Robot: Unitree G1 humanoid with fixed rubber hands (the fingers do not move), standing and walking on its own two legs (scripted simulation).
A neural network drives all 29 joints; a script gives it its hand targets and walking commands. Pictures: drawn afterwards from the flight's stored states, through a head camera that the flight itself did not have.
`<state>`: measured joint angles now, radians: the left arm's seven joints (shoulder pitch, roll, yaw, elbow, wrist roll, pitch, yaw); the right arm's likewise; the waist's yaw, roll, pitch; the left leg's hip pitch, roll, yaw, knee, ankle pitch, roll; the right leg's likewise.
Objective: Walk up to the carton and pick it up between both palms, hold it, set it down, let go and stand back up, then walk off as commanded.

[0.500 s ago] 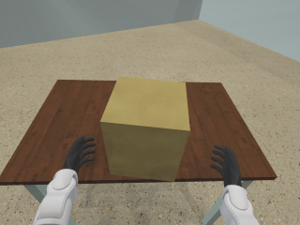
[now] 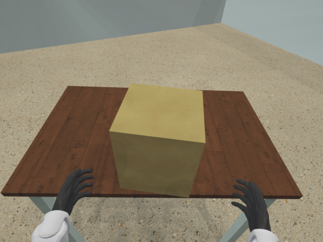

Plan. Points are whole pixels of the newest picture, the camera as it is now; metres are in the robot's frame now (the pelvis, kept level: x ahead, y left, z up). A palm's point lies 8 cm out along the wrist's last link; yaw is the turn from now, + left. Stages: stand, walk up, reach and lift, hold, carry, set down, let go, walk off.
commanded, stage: set down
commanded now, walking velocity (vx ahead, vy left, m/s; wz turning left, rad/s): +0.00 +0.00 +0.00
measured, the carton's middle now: (160, 140) +0.40 +0.04 +0.04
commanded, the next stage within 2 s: let go in 1.40 s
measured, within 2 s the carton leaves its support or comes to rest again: neither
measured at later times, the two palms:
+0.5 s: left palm (78, 204) +0.22 +0.23 +0.00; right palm (249, 224) +0.19 -0.17 +0.00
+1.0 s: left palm (80, 210) +0.21 +0.23 -0.02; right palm (248, 236) +0.18 -0.18 -0.04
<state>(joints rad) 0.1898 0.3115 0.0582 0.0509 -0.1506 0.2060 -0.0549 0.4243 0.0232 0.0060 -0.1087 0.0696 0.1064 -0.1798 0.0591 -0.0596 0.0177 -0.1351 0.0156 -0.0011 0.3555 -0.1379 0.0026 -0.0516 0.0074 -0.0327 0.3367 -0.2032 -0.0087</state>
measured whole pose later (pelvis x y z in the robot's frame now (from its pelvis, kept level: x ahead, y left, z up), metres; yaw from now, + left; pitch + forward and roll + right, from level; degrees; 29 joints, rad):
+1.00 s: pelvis +0.02 +0.00 +0.00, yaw +0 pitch -5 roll +0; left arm 0.23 0.24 0.04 0.14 -0.08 0.17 -0.05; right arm 0.35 -0.01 0.01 0.30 0.07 -0.03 -0.09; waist 0.03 -0.04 0.08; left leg -0.11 0.02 0.00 0.36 -0.17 -0.01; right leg -0.02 0.01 -0.03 0.34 -0.24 -0.01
